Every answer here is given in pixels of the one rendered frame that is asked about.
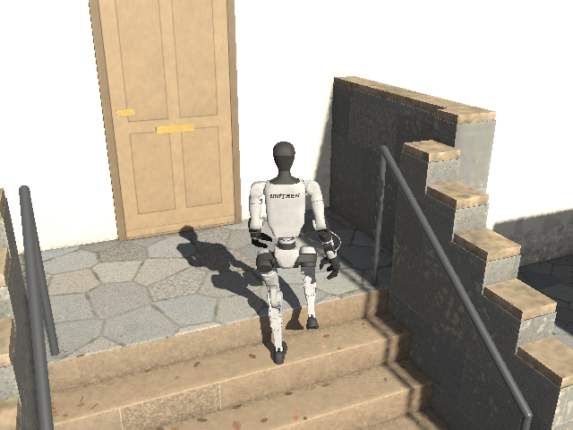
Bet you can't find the robot left thigh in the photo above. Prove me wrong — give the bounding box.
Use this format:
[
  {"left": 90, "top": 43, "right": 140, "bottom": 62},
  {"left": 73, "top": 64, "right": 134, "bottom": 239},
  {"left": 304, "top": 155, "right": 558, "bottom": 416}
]
[{"left": 256, "top": 249, "right": 283, "bottom": 307}]

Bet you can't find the left robot forearm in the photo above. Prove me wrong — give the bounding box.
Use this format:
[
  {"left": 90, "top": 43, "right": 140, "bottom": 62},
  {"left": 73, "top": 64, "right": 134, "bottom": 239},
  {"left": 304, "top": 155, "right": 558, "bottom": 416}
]
[{"left": 248, "top": 218, "right": 261, "bottom": 240}]

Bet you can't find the robot thigh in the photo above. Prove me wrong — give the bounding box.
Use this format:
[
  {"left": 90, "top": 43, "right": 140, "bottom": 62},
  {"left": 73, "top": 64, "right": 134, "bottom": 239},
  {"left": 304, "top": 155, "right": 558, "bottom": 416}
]
[
  {"left": 299, "top": 245, "right": 317, "bottom": 275},
  {"left": 256, "top": 249, "right": 283, "bottom": 307}
]

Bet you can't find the robot left hand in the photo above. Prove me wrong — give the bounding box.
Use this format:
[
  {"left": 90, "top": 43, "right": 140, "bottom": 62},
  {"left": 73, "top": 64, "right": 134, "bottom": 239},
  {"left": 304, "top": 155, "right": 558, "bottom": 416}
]
[{"left": 252, "top": 233, "right": 272, "bottom": 248}]

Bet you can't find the robot left upper arm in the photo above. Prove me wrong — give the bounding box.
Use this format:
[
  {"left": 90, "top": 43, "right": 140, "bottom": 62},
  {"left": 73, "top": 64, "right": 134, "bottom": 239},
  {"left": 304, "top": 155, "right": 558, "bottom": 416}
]
[{"left": 249, "top": 181, "right": 266, "bottom": 230}]

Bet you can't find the robot right upper arm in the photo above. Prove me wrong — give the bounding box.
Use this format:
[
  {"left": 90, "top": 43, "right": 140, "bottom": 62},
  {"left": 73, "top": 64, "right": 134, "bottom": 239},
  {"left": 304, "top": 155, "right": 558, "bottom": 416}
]
[{"left": 304, "top": 180, "right": 327, "bottom": 230}]

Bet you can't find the robot right thigh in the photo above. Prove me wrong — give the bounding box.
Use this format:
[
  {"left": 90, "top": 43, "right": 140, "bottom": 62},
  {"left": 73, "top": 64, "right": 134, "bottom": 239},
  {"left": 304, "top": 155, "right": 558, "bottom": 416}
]
[{"left": 299, "top": 245, "right": 317, "bottom": 275}]

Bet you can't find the robot right hand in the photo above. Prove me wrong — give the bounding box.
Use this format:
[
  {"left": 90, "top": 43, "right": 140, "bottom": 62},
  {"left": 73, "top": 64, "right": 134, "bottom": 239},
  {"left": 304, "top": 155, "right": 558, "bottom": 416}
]
[{"left": 320, "top": 255, "right": 340, "bottom": 280}]

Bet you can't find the right robot forearm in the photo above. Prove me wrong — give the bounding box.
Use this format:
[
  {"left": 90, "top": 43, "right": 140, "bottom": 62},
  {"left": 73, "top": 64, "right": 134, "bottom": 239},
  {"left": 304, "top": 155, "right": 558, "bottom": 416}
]
[{"left": 318, "top": 217, "right": 337, "bottom": 259}]

